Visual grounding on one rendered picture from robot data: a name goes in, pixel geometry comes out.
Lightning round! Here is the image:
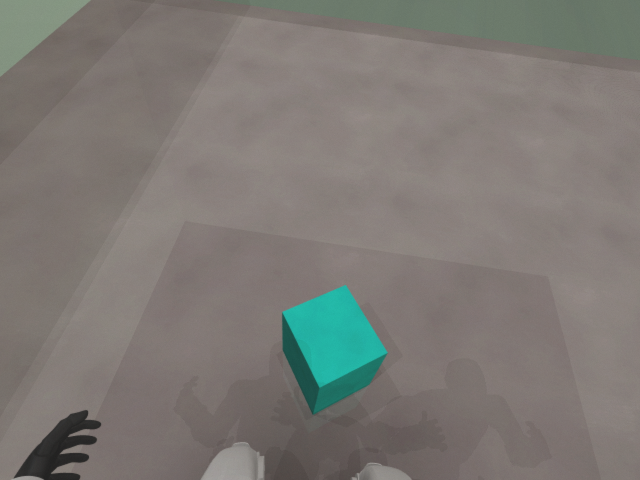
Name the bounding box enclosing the carton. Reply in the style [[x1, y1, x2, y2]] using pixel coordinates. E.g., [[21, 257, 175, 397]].
[[282, 285, 388, 415]]

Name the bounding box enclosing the robot left hand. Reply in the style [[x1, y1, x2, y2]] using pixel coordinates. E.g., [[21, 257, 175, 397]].
[[13, 410, 101, 480]]

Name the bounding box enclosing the left robot thigh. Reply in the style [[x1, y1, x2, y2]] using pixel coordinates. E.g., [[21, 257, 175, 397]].
[[201, 446, 265, 480]]

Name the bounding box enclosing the right robot shin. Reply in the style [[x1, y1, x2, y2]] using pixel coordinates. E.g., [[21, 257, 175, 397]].
[[362, 463, 382, 471]]

